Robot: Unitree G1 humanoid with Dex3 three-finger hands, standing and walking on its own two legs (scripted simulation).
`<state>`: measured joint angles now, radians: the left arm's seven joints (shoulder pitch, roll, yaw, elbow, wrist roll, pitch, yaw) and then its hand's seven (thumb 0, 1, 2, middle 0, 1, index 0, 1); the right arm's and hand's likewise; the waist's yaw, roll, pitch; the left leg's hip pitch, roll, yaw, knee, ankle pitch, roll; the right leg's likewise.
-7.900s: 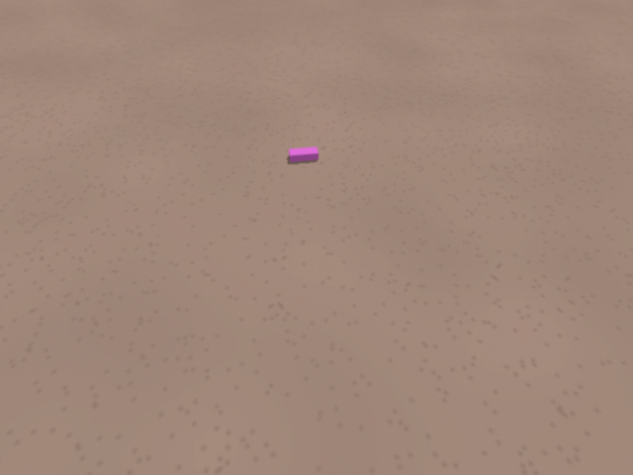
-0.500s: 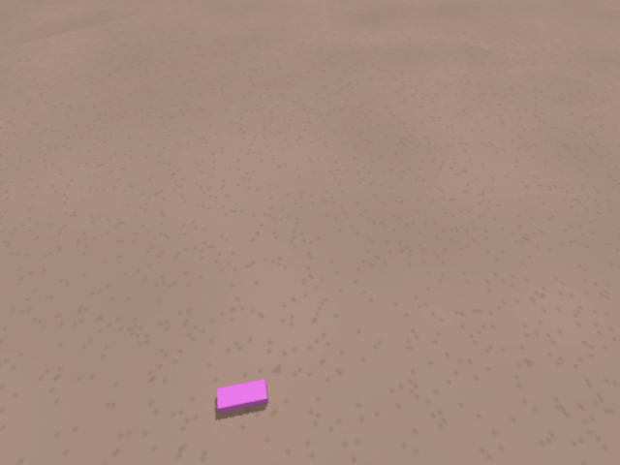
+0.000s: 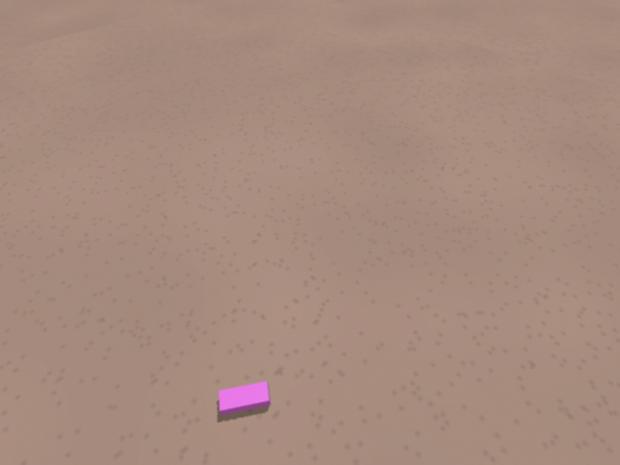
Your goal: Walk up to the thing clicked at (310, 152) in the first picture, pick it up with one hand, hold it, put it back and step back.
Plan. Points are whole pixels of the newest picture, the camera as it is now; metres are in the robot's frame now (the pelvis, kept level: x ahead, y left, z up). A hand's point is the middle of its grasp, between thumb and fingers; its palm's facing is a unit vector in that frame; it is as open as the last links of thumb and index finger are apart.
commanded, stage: stand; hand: left
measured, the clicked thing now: (244, 397) +0.47 +0.24 -0.76
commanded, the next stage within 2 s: walk up in 0.38 s
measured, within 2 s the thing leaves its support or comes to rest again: neither
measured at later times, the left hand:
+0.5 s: hand out of the picture +0.07 +0.26 -0.16, palm faces -0.02 -0.93 -0.36, open 7.4 cm
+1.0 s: hand out of the picture +0.17 +0.27 -0.16, palm faces -0.03 -0.93 -0.37, open 7.4 cm
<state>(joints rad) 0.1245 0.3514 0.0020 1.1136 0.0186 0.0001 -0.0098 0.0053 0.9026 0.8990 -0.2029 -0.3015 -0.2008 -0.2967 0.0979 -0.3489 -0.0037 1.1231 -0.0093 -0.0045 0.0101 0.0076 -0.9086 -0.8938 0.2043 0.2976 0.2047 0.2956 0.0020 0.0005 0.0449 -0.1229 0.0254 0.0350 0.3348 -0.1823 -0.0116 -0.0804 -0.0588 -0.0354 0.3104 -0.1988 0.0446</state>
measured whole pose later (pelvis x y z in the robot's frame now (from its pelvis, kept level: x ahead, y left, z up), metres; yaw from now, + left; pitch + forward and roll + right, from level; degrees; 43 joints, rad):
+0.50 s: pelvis +0.01 +0.00 -0.01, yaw +0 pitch -2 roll +0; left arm 0.18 0.36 0.02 1.08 0.03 -0.02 -0.01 0.01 0.90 0.90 -0.20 -0.30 -0.20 -0.30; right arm 0.15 -0.37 -0.04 1.09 -0.03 0.02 0.03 0.01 -0.91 -0.89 0.20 0.30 0.21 0.30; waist 0.01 0.01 0.03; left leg -0.16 0.03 0.03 0.46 -0.27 0.01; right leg -0.11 -0.06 -0.04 0.41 -0.27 0.03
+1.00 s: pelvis +0.07 +0.02 -0.02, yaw +1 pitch -3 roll +0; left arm 0.11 0.34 0.01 0.97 0.02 0.00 0.01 0.01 0.90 0.90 -0.20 -0.30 -0.20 -0.30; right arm 0.17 -0.36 -0.04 0.98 0.01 0.04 0.00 0.01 -0.91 -0.89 0.20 0.30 0.20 0.30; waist -0.01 0.03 0.14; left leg -0.19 -0.02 -0.03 0.75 -0.56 0.01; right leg -0.26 -0.01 -0.03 0.55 -0.25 -0.02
